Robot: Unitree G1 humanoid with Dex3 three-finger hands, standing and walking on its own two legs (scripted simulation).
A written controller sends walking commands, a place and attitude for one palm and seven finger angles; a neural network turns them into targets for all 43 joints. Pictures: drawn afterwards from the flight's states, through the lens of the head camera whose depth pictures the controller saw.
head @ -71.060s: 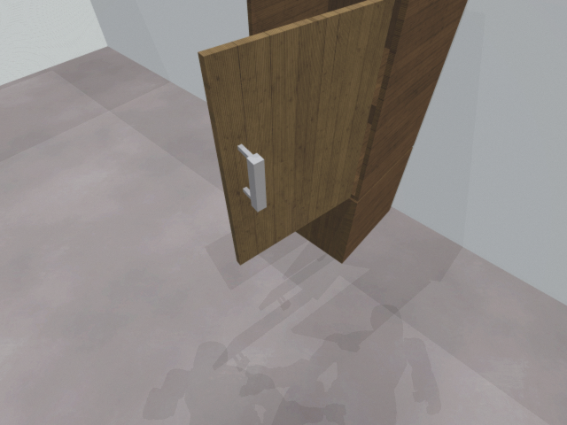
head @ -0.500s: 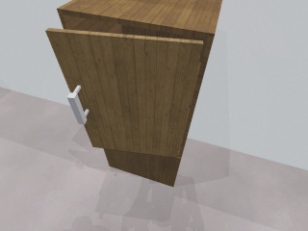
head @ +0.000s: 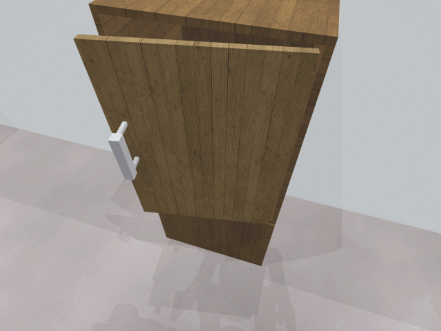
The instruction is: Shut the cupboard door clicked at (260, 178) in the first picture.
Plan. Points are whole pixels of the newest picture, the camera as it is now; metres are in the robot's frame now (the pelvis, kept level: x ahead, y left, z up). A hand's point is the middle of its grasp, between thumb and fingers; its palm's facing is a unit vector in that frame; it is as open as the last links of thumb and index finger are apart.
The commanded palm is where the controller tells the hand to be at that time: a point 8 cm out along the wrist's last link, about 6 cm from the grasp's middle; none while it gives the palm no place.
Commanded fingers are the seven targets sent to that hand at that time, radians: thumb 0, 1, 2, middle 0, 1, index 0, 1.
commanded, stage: shuffle to correct the standing spot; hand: left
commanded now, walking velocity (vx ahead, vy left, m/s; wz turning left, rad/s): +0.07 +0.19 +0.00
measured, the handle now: (127, 151) +0.49 +0.27 +0.01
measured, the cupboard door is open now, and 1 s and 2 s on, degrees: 11 11 11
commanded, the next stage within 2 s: come to a stop and stand still in 0.30 s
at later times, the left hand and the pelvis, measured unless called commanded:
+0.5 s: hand out of the picture +0.10 +0.22 -0.16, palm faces +0.02 -0.98 -0.22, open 7.4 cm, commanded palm none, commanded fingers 0.00 0.90 0.90 -0.20 -0.30 -0.20 -0.30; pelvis +0.02 +0.05 +0.00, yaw -2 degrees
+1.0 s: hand out of the picture +0.07 +0.31 -0.16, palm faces -0.04 -0.97 -0.25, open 7.4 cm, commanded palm none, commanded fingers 0.00 0.90 0.90 -0.20 -0.30 -0.20 -0.30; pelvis +0.02 +0.11 +0.01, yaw -4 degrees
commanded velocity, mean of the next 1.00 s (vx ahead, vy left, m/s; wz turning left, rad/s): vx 0.03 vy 0.07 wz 0.00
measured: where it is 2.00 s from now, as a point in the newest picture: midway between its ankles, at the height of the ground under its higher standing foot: outside the picture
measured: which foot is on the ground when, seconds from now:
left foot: down 0.00-0.52, up 0.54-0.68, down 0.70-1.00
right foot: down 0.00-0.06, up 0.08-0.48, down 0.50-1.00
